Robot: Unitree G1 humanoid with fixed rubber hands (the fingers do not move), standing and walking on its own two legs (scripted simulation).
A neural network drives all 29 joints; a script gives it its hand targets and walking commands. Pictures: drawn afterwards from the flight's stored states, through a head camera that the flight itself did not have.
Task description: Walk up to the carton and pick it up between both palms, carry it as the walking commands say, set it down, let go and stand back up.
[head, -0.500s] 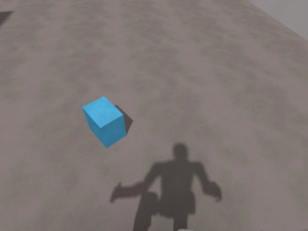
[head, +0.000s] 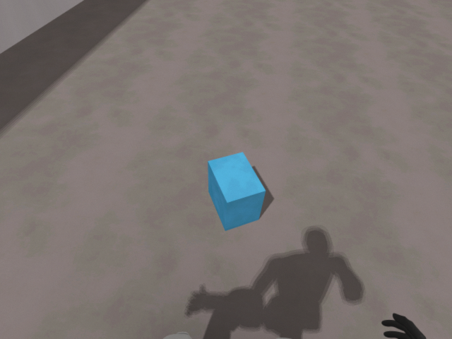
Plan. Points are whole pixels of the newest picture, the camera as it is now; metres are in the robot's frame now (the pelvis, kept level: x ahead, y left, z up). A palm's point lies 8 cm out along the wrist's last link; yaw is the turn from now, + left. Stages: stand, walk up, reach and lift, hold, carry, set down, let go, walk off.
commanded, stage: walk up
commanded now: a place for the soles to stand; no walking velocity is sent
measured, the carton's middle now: (234, 191) +0.86 -0.03 -0.62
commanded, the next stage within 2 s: none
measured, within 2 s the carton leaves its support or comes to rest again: neither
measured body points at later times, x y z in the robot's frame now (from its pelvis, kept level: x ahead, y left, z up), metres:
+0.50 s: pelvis +0.15 +0.04 -0.01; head +0.15 +0.05 +0.44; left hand +0.16 +0.38 -0.11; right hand +0.27 -0.27 -0.10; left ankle +0.21 +0.15 -0.71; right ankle +0.14 -0.11 -0.68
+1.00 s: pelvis +0.27 +0.01 +0.00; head +0.28 +0.01 +0.45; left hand +0.33 +0.35 -0.09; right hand +0.35 -0.31 -0.11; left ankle +0.30 +0.14 -0.68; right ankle +0.35 -0.11 -0.70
